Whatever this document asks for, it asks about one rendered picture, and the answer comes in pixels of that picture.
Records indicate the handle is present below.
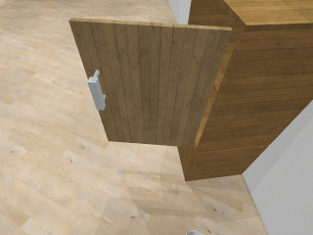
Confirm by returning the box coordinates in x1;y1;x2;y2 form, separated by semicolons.
87;70;106;111

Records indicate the cupboard door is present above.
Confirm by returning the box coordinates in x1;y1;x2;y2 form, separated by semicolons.
68;18;232;148

